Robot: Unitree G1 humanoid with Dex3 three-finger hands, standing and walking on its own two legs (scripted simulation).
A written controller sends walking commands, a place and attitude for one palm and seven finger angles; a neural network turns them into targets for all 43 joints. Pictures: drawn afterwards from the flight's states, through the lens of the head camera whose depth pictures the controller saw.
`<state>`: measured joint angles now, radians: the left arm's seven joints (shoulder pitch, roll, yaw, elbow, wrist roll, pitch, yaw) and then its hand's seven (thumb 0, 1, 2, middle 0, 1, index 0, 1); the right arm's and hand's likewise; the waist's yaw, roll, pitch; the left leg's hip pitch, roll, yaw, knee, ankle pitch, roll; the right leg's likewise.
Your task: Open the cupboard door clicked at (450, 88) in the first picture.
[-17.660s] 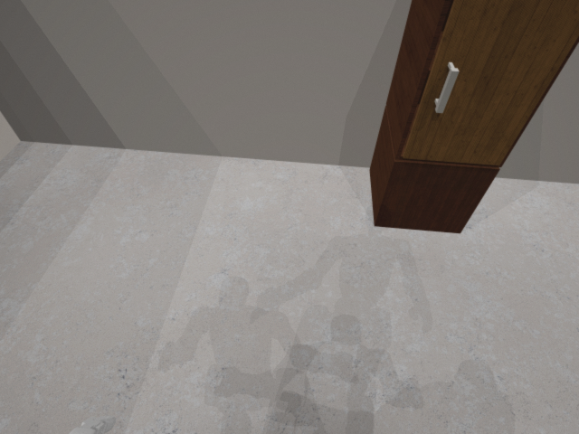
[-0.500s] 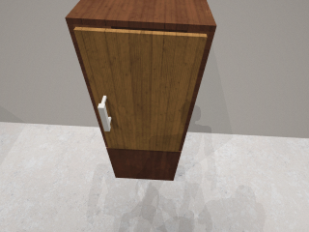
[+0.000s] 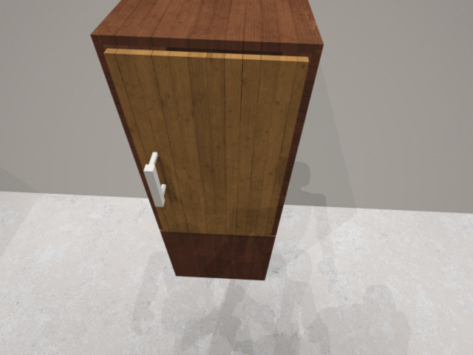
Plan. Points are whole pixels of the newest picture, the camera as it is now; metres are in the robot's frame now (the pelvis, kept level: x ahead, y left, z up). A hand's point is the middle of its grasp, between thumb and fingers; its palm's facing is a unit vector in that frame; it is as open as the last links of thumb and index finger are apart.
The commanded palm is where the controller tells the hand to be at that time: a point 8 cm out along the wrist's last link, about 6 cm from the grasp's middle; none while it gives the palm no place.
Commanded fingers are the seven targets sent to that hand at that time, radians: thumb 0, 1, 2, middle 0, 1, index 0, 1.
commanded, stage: look again from close up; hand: left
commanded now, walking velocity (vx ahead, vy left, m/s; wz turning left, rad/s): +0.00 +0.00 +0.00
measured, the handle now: (157, 180) +0.49 +0.23 -0.05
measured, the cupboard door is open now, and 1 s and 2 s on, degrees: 0 0 0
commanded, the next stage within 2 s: raise the hand with hooked fingers in 0.58 s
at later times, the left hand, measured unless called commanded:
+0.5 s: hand out of the picture +0.02 +0.19 -0.17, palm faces +0.01 -0.97 -0.24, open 7.4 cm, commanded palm none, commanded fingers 0.00 0.90 0.90 -0.20 -0.30 -0.20 -0.30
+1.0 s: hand (128, 328) +0.17 +0.19 -0.04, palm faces +0.01 -1.00 -0.05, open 8.1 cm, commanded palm +0.12 +0.26 -0.07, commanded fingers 0.00 0.50 0.73 -0.23 -0.56 -0.23 -0.56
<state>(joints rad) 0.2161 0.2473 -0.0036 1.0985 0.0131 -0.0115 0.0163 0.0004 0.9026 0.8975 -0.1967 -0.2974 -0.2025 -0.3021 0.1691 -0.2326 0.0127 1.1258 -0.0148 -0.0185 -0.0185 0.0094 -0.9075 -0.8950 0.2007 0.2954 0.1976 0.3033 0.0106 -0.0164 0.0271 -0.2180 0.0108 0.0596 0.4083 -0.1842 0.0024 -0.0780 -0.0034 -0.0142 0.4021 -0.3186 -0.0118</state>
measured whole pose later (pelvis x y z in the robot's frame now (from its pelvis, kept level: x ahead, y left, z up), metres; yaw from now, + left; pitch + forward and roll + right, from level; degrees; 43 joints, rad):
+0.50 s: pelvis +0.01 -0.01 +0.00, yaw +0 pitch -1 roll +1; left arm 0.24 0.23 0.00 1.11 0.01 -0.01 0.02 0.00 0.90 0.90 -0.20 -0.30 -0.20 -0.30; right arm 0.17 -0.22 0.02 1.14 -0.01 -0.02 -0.02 0.01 -0.91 -0.89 0.20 0.30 0.20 0.30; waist 0.01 -0.02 0.02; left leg -0.20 0.02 0.05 0.40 -0.19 -0.01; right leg -0.05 0.01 -0.02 0.38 -0.32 -0.02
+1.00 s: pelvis -0.05 -0.01 -0.08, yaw +1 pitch +12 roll +0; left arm 0.26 0.21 0.22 0.33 -0.29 -0.61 -0.39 0.00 0.72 0.82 -0.21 -0.42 -0.21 -0.42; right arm 0.15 -0.25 -0.06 0.63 0.01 -0.24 -0.02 0.01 -0.90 -0.90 0.20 0.30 0.20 0.30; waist 0.00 0.00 -0.15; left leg -0.87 0.04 0.02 1.02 -0.36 -0.02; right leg -0.74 0.00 -0.05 1.08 -0.56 -0.04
